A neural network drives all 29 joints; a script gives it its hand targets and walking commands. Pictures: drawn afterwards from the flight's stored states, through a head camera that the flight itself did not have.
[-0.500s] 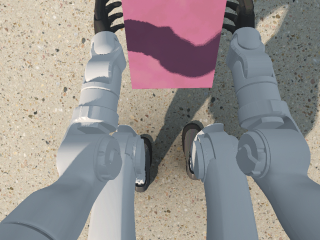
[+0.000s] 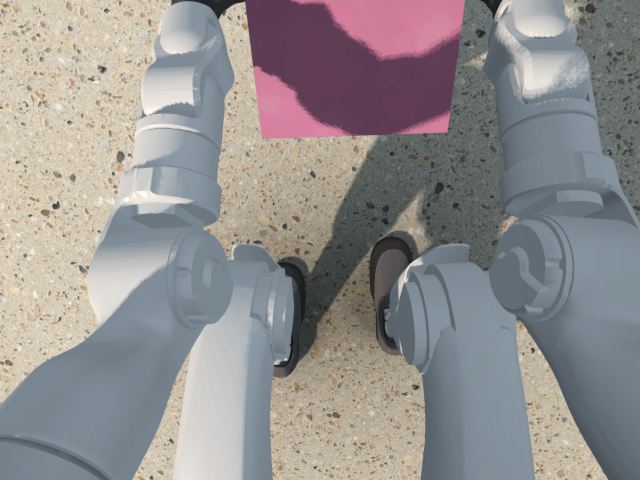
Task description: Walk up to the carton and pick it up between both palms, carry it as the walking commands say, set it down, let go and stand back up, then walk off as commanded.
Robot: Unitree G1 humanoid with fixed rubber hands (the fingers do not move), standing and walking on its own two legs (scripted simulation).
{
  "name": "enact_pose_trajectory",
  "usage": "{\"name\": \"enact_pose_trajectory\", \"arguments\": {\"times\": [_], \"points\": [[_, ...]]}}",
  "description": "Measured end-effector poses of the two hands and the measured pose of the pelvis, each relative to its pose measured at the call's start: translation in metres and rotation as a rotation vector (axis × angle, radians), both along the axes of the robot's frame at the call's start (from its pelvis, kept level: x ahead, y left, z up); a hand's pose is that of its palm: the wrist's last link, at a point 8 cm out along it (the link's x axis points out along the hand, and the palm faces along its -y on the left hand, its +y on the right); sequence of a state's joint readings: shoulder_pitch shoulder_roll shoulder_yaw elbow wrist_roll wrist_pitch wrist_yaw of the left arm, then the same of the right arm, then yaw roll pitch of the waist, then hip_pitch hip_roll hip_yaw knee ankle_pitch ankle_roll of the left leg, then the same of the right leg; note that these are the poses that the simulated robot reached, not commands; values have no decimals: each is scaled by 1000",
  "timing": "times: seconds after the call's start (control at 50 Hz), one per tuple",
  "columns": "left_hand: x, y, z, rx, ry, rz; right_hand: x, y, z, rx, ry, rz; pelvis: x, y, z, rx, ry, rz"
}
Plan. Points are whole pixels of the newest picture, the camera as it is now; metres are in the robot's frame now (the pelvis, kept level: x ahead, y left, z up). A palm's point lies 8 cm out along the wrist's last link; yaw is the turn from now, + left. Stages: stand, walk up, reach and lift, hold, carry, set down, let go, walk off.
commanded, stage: set down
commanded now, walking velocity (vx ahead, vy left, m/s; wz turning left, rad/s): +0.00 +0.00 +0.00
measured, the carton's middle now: (349, 13) +0.57 -0.03 -0.25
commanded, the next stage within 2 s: none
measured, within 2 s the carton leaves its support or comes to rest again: rests again in 1.74 s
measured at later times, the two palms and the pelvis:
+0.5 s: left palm (195, 1) +0.55 +0.12 -0.15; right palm out of the picture +0.55 -0.17 -0.15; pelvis +0.00 +0.00 +0.00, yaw +1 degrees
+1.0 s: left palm out of the picture +0.56 +0.12 -0.16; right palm out of the picture +0.56 -0.17 -0.16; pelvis +0.01 +0.00 +0.00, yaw +1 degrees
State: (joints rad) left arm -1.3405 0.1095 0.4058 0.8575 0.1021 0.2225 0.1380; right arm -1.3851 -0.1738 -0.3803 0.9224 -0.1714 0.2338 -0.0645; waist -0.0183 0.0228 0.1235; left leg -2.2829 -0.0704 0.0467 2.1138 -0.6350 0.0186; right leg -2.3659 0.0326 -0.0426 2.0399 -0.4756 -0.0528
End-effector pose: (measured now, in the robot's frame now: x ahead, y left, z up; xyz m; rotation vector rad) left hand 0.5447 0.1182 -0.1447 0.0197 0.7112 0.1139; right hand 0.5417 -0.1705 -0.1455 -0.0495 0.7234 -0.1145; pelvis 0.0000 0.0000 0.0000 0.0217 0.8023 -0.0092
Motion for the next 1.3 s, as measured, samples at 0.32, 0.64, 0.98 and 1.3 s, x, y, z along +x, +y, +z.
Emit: {"name": "enact_pose_trajectory", "arguments": {"times": [0.32,0.64,0.98,1.3], "points": [[4,2,-3,-3,-9,-21,4,-1,-3,17,-7,12,1,0,-2,0,8,10],[10,4,-8,-17,-15,-35,10,-1,-8,22,-8,14,6,1,-2,-3,23,14],[14,4,-12,-22,-29,-38,14,-2,-12,30,-22,12,9,1,-3,-3,34,18],[18,4,-16,-24,-37,-40,18,-2,-17,30,-32,11,13,1,-3,-3,44,18]]}}
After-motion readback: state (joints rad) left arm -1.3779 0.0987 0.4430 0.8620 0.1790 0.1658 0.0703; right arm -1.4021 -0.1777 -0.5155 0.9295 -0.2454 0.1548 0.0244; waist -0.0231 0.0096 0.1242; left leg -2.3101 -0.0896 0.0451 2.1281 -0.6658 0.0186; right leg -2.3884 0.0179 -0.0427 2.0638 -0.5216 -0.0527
